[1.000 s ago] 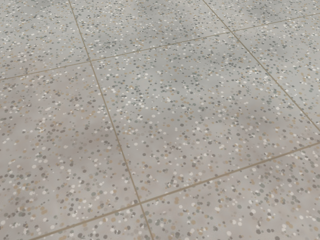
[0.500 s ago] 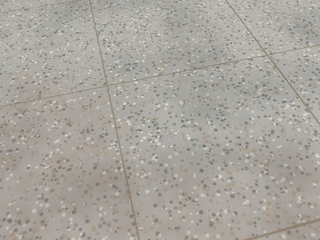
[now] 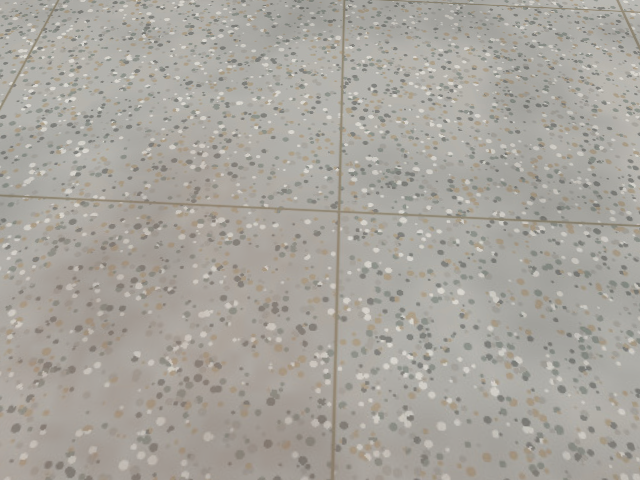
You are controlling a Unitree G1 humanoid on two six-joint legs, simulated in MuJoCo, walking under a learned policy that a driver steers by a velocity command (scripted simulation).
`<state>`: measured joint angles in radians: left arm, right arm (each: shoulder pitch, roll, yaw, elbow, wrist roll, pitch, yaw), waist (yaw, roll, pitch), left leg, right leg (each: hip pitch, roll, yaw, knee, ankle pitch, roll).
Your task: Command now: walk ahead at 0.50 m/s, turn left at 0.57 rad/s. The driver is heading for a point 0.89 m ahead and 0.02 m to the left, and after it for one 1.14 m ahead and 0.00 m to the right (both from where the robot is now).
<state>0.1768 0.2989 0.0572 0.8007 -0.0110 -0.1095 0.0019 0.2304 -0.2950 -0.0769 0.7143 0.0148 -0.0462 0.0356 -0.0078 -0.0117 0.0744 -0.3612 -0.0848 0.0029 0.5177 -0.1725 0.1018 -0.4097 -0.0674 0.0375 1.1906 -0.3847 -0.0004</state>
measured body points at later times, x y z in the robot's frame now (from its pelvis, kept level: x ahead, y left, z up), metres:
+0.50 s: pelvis +0.29 -0.04 +0.00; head +0.31 -0.04 +0.45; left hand +0.36 +0.25 -0.10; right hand +0.44 -0.29 -0.11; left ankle +0.18 +0.07 -0.64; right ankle +0.36 -0.13 -0.73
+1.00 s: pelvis +0.54 +0.08 +0.01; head +0.56 +0.11 +0.46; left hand +0.53 +0.37 -0.13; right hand +0.75 -0.13 -0.08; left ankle +0.56 +0.18 -0.73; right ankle +0.51 -0.08 -0.65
